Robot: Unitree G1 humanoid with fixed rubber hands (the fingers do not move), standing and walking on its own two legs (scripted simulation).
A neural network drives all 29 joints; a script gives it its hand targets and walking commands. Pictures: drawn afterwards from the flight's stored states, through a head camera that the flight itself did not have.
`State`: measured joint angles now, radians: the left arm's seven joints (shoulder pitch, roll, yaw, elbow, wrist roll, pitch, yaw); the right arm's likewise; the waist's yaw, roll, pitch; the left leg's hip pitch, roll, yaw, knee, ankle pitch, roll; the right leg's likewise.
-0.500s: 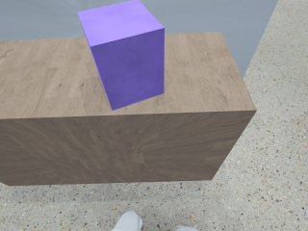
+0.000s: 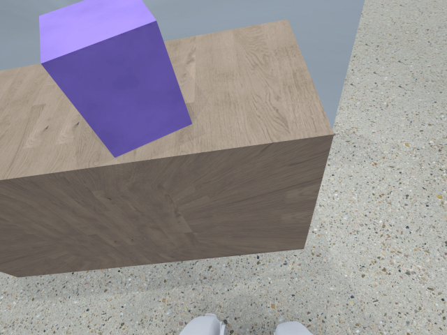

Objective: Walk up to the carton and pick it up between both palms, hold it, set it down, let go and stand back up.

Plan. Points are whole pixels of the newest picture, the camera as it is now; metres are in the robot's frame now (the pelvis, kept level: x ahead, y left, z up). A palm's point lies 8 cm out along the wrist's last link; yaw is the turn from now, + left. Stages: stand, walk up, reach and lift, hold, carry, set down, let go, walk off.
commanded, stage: walk up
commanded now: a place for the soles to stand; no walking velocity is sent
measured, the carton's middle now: (122, 74) +0.65 +0.19 +0.13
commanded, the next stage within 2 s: none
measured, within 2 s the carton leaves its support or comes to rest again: neither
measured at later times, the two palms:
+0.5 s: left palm out of the picture +0.05 +0.44 -0.09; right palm out of the picture +0.03 -0.21 -0.10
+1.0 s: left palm out of the picture -0.06 +0.46 -0.08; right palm out of the picture -0.03 -0.18 -0.05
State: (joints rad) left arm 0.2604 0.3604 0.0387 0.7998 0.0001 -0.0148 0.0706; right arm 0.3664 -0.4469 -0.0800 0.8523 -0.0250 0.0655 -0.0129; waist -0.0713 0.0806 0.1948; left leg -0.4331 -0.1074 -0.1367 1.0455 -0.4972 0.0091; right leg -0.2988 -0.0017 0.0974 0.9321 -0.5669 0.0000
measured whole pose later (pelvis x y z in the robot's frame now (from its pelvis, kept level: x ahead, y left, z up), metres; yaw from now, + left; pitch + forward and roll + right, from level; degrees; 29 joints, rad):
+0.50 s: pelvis -0.03 +0.13 +0.00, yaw +2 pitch -6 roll -1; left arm 0.24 0.37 0.04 0.80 0.00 -0.03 0.09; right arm 0.27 -0.44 -0.11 0.75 -0.02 0.06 0.03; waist -0.05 0.05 0.21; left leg -0.43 -0.08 -0.11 0.90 -0.37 0.02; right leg -0.35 -0.10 0.10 1.04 -0.52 0.03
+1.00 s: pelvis -0.10 +0.15 +0.03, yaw +1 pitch -5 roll -1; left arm 0.32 0.37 0.04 0.84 0.00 0.02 0.00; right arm 0.27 -0.42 -0.08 0.75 -0.03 0.02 0.01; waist -0.04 0.00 0.14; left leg -0.41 -0.09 -0.08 0.61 -0.25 0.02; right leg -0.24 0.06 0.11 0.72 -0.52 -0.02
